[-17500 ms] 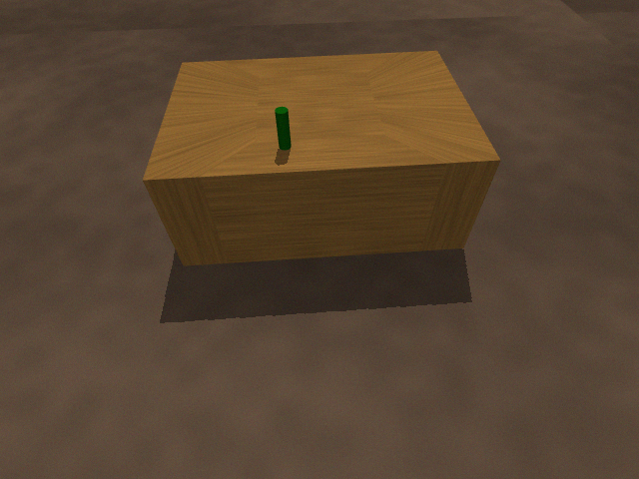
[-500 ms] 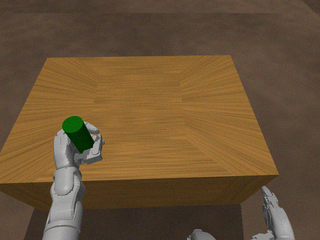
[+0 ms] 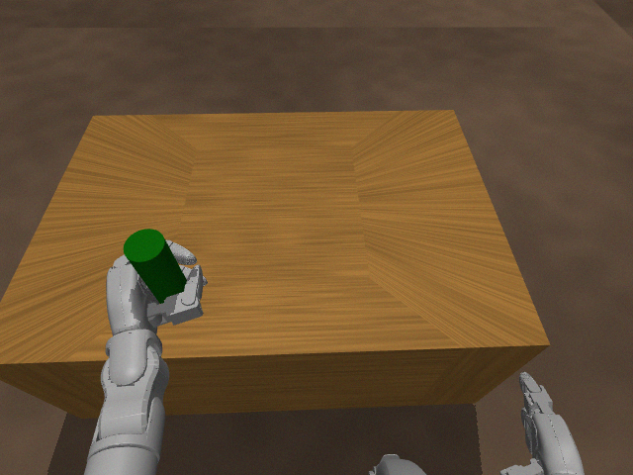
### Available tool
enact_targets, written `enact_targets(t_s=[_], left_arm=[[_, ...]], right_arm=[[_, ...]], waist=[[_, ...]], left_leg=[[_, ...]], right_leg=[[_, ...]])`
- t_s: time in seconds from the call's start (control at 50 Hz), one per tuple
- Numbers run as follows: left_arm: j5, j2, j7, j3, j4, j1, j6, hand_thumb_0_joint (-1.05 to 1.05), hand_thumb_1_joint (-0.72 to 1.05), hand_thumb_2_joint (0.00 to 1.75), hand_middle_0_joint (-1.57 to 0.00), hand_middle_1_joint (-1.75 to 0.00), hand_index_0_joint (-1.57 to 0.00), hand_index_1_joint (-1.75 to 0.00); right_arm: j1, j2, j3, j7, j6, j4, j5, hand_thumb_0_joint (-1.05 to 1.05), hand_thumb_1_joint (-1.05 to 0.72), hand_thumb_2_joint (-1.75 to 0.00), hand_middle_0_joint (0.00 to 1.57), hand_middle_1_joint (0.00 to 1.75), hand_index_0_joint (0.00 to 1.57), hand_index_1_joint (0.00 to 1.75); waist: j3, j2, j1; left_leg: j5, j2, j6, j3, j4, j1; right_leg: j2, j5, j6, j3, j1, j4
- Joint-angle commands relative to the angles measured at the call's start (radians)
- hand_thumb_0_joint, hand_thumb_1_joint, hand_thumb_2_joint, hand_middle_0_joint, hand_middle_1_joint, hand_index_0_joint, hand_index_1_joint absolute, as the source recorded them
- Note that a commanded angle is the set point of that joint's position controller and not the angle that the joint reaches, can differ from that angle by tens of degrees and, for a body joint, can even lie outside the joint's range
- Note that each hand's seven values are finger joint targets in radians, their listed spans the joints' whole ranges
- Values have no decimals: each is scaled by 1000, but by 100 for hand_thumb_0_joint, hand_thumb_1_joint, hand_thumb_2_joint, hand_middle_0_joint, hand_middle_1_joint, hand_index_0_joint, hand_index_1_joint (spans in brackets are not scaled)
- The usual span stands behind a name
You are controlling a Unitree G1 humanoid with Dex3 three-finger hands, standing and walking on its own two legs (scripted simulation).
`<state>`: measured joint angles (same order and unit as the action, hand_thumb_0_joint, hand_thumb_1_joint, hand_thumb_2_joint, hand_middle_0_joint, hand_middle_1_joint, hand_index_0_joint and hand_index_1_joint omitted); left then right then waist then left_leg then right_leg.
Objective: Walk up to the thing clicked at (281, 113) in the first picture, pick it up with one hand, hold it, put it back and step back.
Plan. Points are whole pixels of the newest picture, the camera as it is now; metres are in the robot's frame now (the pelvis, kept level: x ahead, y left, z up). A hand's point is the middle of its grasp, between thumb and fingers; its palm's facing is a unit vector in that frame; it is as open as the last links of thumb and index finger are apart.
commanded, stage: hold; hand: left
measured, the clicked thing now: (164, 277) +0.34 +0.19 +0.08
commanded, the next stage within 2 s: crouch in 0.22 s
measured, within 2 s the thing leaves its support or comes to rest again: neither
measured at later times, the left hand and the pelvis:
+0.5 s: hand (183, 286) +0.35 +0.17 +0.04, palm faces +0.21 -0.98 +0.00, open 5.1 cm; pelvis +0.00 +0.00 +0.00, yaw +0 degrees
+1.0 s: hand (199, 267) +0.44 +0.19 -0.05, palm faces +0.22 -0.98 -0.01, open 5.1 cm; pelvis -0.03 +0.00 -0.06, yaw +0 degrees
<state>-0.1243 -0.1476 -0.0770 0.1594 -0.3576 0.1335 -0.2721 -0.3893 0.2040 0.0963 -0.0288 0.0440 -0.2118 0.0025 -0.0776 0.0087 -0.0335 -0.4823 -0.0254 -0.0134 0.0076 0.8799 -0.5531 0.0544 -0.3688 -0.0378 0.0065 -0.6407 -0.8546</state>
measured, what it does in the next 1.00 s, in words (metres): lowers itself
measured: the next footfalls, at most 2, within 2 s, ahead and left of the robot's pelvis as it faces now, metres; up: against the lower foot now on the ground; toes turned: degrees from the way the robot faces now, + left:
none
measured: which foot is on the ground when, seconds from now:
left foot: down 0.00-1.00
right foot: down 0.00-1.00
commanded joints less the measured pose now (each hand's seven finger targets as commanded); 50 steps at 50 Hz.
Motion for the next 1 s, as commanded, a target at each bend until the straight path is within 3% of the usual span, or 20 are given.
enact_targets(t_s=[0.0, 0.04, 0.14, 0.18, 0.24, 0.26, 0.34, 0.38, 0.44, 0.5, 0.54, 0.62, 0.64, 0.68, 0.72, 0.8, 0.86, 0.88, 0.92, 0.98], left_arm=[[-8, -120, 3, 36, 224, 288, -87, 0, 65, 136, -141, -148, -144, -147], [-9, -97, 4, 7, 265, 328, -91, 0, 64, 136, -141, -148, -143, -147], [-12, -132, 2, 60, 212, 278, -93, 0, 66, 136, -140, -148, -142, -147], [-7, -116, 3, 39, 229, 315, -98, 0, 64, 137, -141, -149, -144, -148], [-4, -138, 4, 54, 230, 279, -101, 0, 63, 137, -142, -150, -144, -149], [-2, -112, 7, 29, 239, 283, -103, 0, 63, 137, -141, -150, -144, -149], [-10, -137, 11, 51, 212, 286, -102, 0, 65, 138, -138, -149, -141, -147], [-14, -95, 19, 22, 197, 306, -114, 0, 65, 139, -140, -150, -143, -148], [-5, -135, 24, 52, 115, 354, -131, 0, 66, 140, -141, -151, -144, -149], [-4, -193, 24, 110, 38, 430, -160, 0, 63, 139, -139, -150, -142, -148], [4, -177, 33, 84, -21, 496, -183, 0, 62, 138, -135, -147, -139, -145], [9, -248, 47, 126, -170, 631, -250, 0, 60, 136, -137, -148, -141, -146], [10, -287, 50, 165, -219, 645, -265, 0, 60, 137, -138, -149, -142, -146], [13, -277, 59, 145, -250, 725, -299, 0, 59, 136, -139, -149, -143, -146], [15, -333, 55, 184, -319, 771, -321, 0, 58, 137, -140, -151, -144, -147], [28, -339, 67, 188, -403, 844, -359, 0, 55, 137, -142, -152, -147, -149], [45, -419, 59, 248, -520, 854, -369, 0, 57, 136, -142, -151, -147, -148], [50, -416, 57, 240, -486, 893, -381, 0, 60, 138, -142, -151, -147, -148], [53, -442, 47, 266, -497, 914, -390, 0, 62, 138, -144, -153, -149, -150], [69, -468, 51, 273, -526, 948, -393, 0, 63, 139, -145, -154, -150, -150]], right_arm=[[24, 138, 68, -14, -55, 154, 3, 0, 56, -5, 5, 5, 5, 5], [16, 138, 73, -12, -59, 146, 1, 0, 56, -5, 5, 5, 5, 5], [36, 171, 95, -14, -55, 202, -1, 0, 56, -5, 5, 5, 5, 5], [23, 127, 59, -10, -57, 187, -1, 0, 56, -5, 5, 5, 5, 5], [20, 157, 86, -11, -52, 187, -1, 0, 56, -5, 5, 5, 5, 5], [1, 112, 47, -4, -53, 171, -1, 0, 56, -5, 5, 5, 5, 5], [20, 167, 96, -11, -57, 180, -1, 0, 57, -5, 5, 5, 5, 5], [32, 100, 24, -2, -65, 208, 0, 0, 57, -5, 5, 5, 5, 5], [14, 98, 13, -3, -62, 189, -4, 0, 57, -4, 5, 5, 5, 5], [-11, 158, 64, -4, -63, 210, -13, 0, 58, -4, 5, 5, 5, 5], [-12, 134, 44, 4, -67, 209, -18, 0, 58, -4, 5, 5, 5, 5], [-34, 163, 65, 16, -75, 249, -29, 0, 58, -4, 5, 5, 5, 5], [-16, 167, 53, 22, -81, 304, -30, 0, 59, -4, 5, 5, 5, 5], [-6, 132, 17, 34, -87, 342, -39, 0, 58, -4, 5, 5, 5, 5], [-17, 172, 54, 37, -86, 345, -45, 0, 59, -4, 5, 5, 5, 5], [-30, 156, 27, 54, -94, 372, -59, 0, 58, -4, 5, 5, 5, 5], [-26, 204, 53, 59, -89, 363, -69, 0, 58, -4, 5, 5, 5, 5], [-31, 162, 19, 67, -88, 354, -70, 0, 58, -4, 5, 5, 5, 5], [-23, 220, 82, 61, -84, 391, -75, 0, 58, -4, 5, 5, 5, 5], [-28, 196, 40, 67, -84, 411, -75, 0, 57, -4, 5, 5, 5, 5]], waist=[[-254, -5, 1], [-284, -19, -7], [-295, 24, -2], [-267, 6, -2], [-274, -1, 4], [-265, -20, 7], [-271, 4, -13], [-262, 21, -8], [-236, 16, -21], [-269, 30, -49], [-257, 10, -62], [-308, 9, -96], [-331, 19, -90], [-388, -30, -95], [-412, -51, -102], [-516, -107, -116], [-515, -115, -120], [-532, -146, -119], [-595, -144, -140], [-604, -153, -158]], left_leg=[[323, 22, -6, 0, -147, 46], [335, 22, -5, 2, -144, 66], [372, 26, -3, 8, -132, 53], [341, 27, -1, 10, -139, 55], [327, 28, -2, 9, -145, 53], [318, 29, -4, 10, -147, 52], [310, 28, 3, 10, -138, 45], [323, 26, 2, 9, -130, 29], [292, 27, 4, 11, -117, 3], [286, 29, 7, 13, -87, -10], [263, 29, 6, 10, -69, -29], [228, 31, 7, 3, -11, -83], [228, 31, 6, -3, 2, -108], [220, 39, 5, 1, 31, -124], [218, 35, -4, -10, 48, -152], [278, 32, -11, -21, 113, -180], [296, 25, -16, -37, 149, -244], [267, 31, -14, -30, 160, -258], [268, 27, -14, -37, 173, -255], [282, 24, -13, -42, 203, -292]], right_leg=[[-39, 250, 43, 36, 206, 87], [-39, 268, 43, 33, 211, 80], [-33, 311, 40, 31, 243, 85], [-35, 280, 39, 31, 222, 88], [-36, 265, 40, 31, 223, 91], [-37, 254, 42, 32, 215, 88], [-33, 261, 38, 28, 218, 94], [-32, 270, 38, 31, 216, 85], [-29, 245, 37, 26, 171, 79], [-26, 256, 35, 16, 139, 59], [-25, 231, 39, 14, 97, 41], [-27, 205, 40, 8, 32, -5], [-26, 198, 42, 10, 24, -17], [-24, 196, 44, 4, 20, -43], [-30, 179, 49, 11, -20, -69], [-36, 218, 58, 18, -68, -134], [-44, 218, 63, 28, -115, -177], [-43, 195, 62, 24, -126, -185], [-47, 195, 65, 26, -124, -202], [-53, 208, 65, 31, -153, -232]])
